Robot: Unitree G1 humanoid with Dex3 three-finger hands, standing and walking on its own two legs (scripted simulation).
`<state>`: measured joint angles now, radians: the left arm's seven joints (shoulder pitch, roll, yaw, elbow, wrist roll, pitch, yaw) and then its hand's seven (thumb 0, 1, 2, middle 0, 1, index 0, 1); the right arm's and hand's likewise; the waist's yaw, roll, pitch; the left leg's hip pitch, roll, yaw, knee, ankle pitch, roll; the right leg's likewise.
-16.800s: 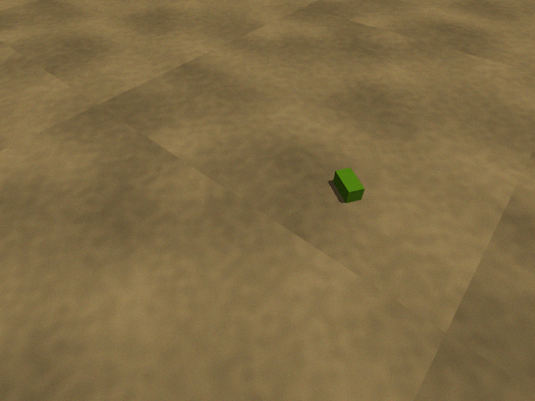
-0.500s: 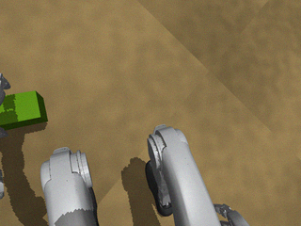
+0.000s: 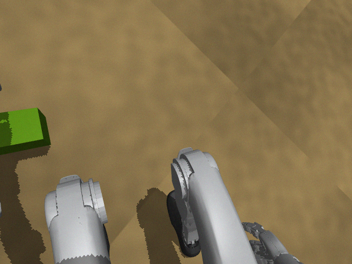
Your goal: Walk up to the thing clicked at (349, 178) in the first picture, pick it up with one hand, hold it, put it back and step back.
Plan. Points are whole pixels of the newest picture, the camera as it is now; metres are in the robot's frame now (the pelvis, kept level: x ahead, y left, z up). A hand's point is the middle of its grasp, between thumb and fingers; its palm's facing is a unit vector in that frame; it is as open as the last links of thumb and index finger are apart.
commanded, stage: close in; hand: left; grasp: from above
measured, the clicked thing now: (10, 133) +0.46 +0.32 -0.28
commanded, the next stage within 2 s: rest palm in 0.02 s
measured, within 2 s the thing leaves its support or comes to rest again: neither
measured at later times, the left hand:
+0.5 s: hand (4, 135) +0.44 +0.31 -0.23, palm faces -0.44 -0.09 -0.90, open 13.9 cm
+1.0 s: hand (6, 138) +0.44 +0.31 -0.25, palm faces -0.47 -0.14 -0.87, open 14.1 cm
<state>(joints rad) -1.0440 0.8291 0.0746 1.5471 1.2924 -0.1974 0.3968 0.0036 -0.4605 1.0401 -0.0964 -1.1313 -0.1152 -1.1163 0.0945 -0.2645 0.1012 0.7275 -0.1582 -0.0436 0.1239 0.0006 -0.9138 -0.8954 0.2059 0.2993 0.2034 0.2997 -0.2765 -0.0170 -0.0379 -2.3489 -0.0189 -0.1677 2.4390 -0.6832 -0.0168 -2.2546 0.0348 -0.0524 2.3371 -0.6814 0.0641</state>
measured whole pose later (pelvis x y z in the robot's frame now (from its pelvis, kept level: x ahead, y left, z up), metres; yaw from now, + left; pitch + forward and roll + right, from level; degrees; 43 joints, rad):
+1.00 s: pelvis +0.01 +0.00 -0.02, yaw -4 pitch +29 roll -12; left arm -0.97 0.95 0.16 1.67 1.30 -0.30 0.56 0.00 -0.52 1.01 -0.08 -1.00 -0.08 -1.01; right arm 0.07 -0.30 0.21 0.72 -0.26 -0.14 0.20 0.00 -0.91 -0.90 0.21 0.30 0.20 0.30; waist -0.32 -0.10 0.09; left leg -2.35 -0.01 -0.25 2.55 -0.73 -0.04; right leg -2.25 0.06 -0.11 2.40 -0.69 0.08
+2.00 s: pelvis +0.00 +0.00 -0.02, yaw -5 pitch +27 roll -14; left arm -1.01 1.00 0.11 1.74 1.31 -0.29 0.60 0.00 -0.18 0.72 -0.39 -0.89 -0.46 -0.82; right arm 0.08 -0.32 0.27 0.69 -0.28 -0.17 0.22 0.00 -0.91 -0.90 0.21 0.30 0.20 0.30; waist -0.35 -0.11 0.10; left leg -2.35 -0.01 -0.26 2.56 -0.72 -0.03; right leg -2.24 0.07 -0.13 2.39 -0.66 0.08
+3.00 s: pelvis +0.00 +0.00 -0.01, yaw -2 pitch +33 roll -12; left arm -0.89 0.83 0.10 1.38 1.26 -0.22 0.41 0.00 -0.16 0.59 -0.57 -0.67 -0.61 -0.60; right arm 0.13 -0.30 0.12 0.73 -0.19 -0.10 0.22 0.00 -0.92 -0.90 0.21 0.30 0.20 0.30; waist -0.24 -0.03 -0.03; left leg -2.37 -0.02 -0.21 2.49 -0.71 -0.02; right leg -2.26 0.04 -0.09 2.36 -0.69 0.06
